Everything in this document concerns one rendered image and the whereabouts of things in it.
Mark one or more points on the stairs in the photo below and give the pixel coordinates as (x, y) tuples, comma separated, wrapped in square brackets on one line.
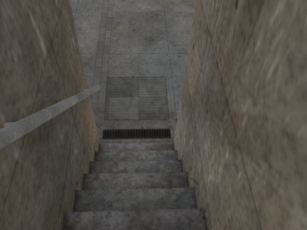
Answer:
[(135, 186)]

